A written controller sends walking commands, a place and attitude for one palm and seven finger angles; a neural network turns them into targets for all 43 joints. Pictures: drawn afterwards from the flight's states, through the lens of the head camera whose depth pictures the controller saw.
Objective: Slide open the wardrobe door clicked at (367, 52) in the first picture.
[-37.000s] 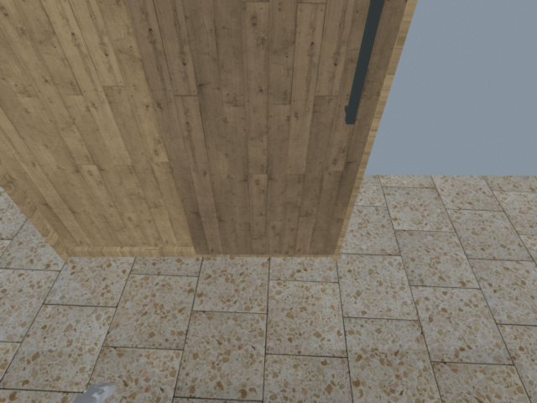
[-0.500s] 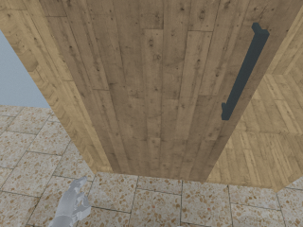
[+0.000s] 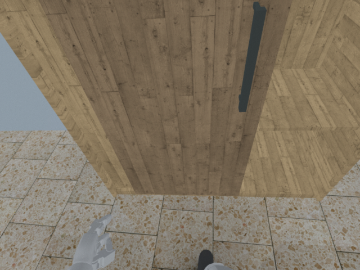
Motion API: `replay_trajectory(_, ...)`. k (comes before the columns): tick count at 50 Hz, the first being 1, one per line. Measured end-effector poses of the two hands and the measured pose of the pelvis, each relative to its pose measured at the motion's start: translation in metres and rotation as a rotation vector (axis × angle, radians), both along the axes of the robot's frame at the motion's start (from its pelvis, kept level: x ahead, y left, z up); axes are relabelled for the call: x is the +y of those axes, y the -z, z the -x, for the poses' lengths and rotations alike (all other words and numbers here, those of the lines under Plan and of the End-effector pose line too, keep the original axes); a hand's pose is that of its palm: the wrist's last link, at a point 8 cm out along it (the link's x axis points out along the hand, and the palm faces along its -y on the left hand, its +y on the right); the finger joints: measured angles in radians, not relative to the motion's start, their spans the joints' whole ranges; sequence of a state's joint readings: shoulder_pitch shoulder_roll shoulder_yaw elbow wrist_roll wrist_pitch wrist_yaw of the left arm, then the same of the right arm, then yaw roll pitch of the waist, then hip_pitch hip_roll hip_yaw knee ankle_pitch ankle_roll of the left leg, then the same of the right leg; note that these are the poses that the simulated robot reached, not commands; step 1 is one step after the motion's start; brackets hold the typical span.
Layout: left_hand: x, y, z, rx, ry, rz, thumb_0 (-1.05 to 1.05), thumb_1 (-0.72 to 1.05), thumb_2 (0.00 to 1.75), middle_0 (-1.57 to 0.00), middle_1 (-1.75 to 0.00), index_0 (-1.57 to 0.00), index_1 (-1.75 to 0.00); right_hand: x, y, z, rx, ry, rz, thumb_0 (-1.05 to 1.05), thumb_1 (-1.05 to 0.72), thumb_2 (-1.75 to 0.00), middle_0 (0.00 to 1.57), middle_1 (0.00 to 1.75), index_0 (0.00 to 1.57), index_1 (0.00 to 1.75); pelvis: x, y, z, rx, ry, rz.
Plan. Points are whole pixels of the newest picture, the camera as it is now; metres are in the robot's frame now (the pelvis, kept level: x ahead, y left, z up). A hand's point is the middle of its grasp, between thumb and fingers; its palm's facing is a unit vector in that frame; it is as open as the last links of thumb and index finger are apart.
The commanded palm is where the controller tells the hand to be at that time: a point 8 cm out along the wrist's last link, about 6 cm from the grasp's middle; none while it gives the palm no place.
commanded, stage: stop stepping back and stand still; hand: right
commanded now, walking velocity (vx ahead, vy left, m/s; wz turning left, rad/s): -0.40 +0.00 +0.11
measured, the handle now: (248, 64) +0.59 -0.19 +0.15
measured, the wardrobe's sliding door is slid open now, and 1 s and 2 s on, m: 0.44 0.44 0.44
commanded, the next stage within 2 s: let the arm hang, fingers relaxed in 0.96 s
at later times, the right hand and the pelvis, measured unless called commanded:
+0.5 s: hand out of the picture +0.05 -0.31 +0.21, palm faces +0.29 +0.79 -0.55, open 7.4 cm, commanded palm +0.03 -0.35 +0.19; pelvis -0.14 -0.07 +0.00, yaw +7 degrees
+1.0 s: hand out of the picture +0.02 -0.37 +0.21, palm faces +0.42 +0.74 -0.53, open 7.4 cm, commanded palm -0.02 -0.40 +0.19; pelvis -0.18 -0.12 +0.00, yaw +5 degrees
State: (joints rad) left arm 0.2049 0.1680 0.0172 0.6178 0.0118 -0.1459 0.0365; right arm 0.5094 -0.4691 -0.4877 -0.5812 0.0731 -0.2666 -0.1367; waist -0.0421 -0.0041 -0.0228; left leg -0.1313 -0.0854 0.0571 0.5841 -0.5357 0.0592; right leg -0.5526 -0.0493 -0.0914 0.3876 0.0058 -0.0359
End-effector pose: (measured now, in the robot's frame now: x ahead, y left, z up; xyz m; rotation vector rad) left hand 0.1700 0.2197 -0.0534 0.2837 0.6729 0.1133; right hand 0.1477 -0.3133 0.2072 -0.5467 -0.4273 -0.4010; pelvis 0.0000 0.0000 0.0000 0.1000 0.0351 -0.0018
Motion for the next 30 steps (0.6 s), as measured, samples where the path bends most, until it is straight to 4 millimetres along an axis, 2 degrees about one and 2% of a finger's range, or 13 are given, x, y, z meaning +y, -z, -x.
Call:
replay_trajectory(2,-0.003,0.007,0.008,-0.012,0.007,0.001,0.01,0.9,0.9,-0.2,-0.3,-0.2,-0.3,0.005,0.005,0.015,-0.005,-0.024,0.01,0.02,-0.89,-0.9,0.21,0.3,0.21,0.3,-0.005,0.007,0.016,-0.007,-0.053,0.024)
replay_trajectory(5,-0.011,0.008,0.031,0.028,-0.013,-0.012,0.01,0.9,0.9,-0.2,-0.3,-0.2,-0.3,0.001,0.005,0.025,-0.026,-0.067,-0.032,0.02,-0.89,-0.9,0.21,0.3,0.21,0.3,-0.017,0.001,0.026,-0.05,-0.062,0.026)
replay_trajectory(7,-0.018,0.001,0.046,0.031,-0.039,-0.019,0.01,0.9,0.9,-0.2,-0.3,-0.2,-0.3,-0.008,0.008,0.024,-0.049,-0.081,-0.063,0.01,-0.89,-0.9,0.21,0.3,0.21,0.3,-0.024,-0.002,0.031,-0.063,-0.079,0.05)
replay_trajectory(9,-0.022,-0.003,0.058,-0.019,-0.061,-0.038,0.01,0.9,0.9,-0.2,-0.3,-0.2,-0.3,-0.02,0.016,0.018,-0.066,-0.092,-0.095,0.01,-0.89,-0.9,0.21,0.3,0.21,0.3,-0.033,0.005,0.039,-0.068,-0.093,0.029)
replay_trajectory(13,-0.032,-0.013,0.092,-0.069,-0.11,-0.027,0.01,0.9,0.9,-0.2,-0.3,-0.2,-0.3,-0.035,0.027,0.006,-0.02,-0.106,-0.167,0.01,-0.89,-0.9,0.21,0.3,0.21,0.3,-0.048,0.002,0.076,-0.105,-0.087,0.027)
replay_trajectory(15,-0.038,-0.022,0.116,-0.056,-0.125,-0.011,0.01,0.9,0.9,-0.2,-0.3,-0.2,-0.3,-0.033,0.026,0.011,0.03,-0.131,-0.179,0.02,-0.89,-0.9,0.21,0.3,0.21,0.3,-0.052,-0.008,0.09,-0.105,-0.092,0.023)
replay_trajectory(19,-0.044,-0.039,0.162,-0.013,-0.156,0.001,0.01,0.9,0.9,-0.2,-0.3,-0.2,-0.3,-0.019,0.005,0.054,0.102,-0.221,-0.123,0.02,-0.89,-0.9,0.21,0.3,0.21,0.3,-0.059,-0.028,0.109,-0.077,-0.108,0.008)
replay_trajectory(22,-0.044,-0.036,0.188,0.018,-0.171,-0.017,0.01,0.9,0.9,-0.2,-0.3,-0.2,-0.3,-0.021,-0.016,0.095,0.123,-0.243,-0.007,0.02,-0.89,-0.9,0.21,0.3,0.21,0.3,-0.067,-0.031,0.121,-0.057,-0.093,-0.001)
replay_trajectory(23,-0.043,-0.03,0.194,0.027,-0.171,-0.022,0.01,0.9,0.9,-0.2,-0.3,-0.2,-0.3,-0.025,-0.021,0.108,0.115,-0.232,0.049,0.02,-0.89,-0.9,0.21,0.3,0.21,0.3,-0.069,-0.026,0.127,-0.053,-0.085,0.019)
replay_trajectory(25,-0.038,-0.009,0.202,0.031,-0.167,-0.04,0.01,0.9,0.9,-0.2,-0.3,-0.2,-0.3,-0.034,-0.021,0.132,0.052,-0.195,0.148,0.02,-0.89,-0.9,0.22,0.3,0.21,0.3,-0.074,-0.003,0.143,-0.043,-0.122,0.084)
replay_trajectory(26,-0.036,0.001,0.207,0.05,-0.172,-0.051,0.01,0.9,0.9,-0.2,-0.3,-0.2,-0.3,-0.042,-0.019,0.139,0.019,-0.176,0.143,0.01,-0.89,-0.9,0.22,0.3,0.21,0.3,-0.079,0.004,0.15,-0.05,-0.13,0.058)
replay_trajectory(28,-0.04,0.013,0.219,0.1,-0.192,-0.053,0.01,0.9,0.9,-0.2,-0.3,-0.2,-0.3,-0.064,-0.016,0.144,-0.059,-0.119,0.082,0.01,-0.89,-0.9,0.22,0.3,0.22,0.3,-0.085,0.008,0.156,-0.067,-0.115,0.034)
replay_trajectory(30,-0.05,0.014,0.23,0.116,-0.208,-0.045,0.01,0.9,0.9,-0.2,-0.3,-0.2,-0.3,-0.089,-0.005,0.141,-0.109,-0.038,-0.027,0.01,-0.89,-0.9,0.22,0.3,0.22,0.3,-0.089,0.006,0.158,-0.074,-0.103,0.05)
